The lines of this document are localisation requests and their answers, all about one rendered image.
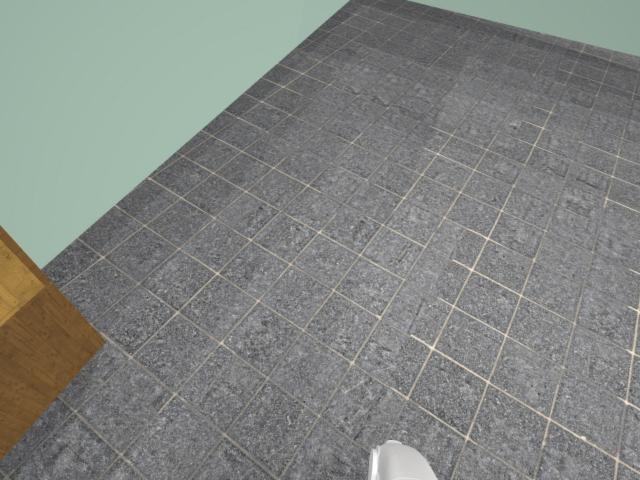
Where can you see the cupboard door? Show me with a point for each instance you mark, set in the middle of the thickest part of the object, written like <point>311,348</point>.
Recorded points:
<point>17,284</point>

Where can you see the robot right thigh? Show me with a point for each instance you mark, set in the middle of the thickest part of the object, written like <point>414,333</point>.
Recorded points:
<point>394,461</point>

